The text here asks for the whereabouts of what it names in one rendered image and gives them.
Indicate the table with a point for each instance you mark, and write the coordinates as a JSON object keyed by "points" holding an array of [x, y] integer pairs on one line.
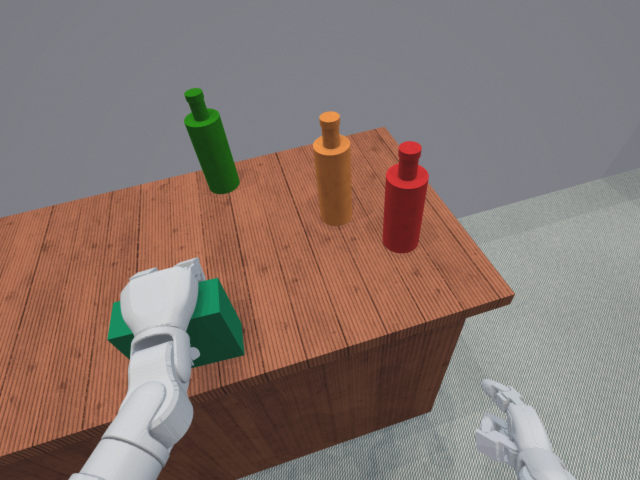
{"points": [[342, 337]]}

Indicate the robot left hand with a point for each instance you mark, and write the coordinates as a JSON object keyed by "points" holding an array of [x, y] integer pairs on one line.
{"points": [[167, 297]]}

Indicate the robot right hand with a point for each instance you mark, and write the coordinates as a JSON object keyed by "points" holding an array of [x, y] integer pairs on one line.
{"points": [[503, 441]]}

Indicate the sponge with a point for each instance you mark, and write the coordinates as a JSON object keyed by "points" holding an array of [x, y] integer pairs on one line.
{"points": [[214, 328]]}

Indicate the robot left forearm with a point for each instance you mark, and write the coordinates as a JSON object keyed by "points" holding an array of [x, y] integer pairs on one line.
{"points": [[155, 414]]}

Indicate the robot right forearm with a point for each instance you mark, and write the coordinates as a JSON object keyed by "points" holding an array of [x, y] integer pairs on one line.
{"points": [[541, 464]]}

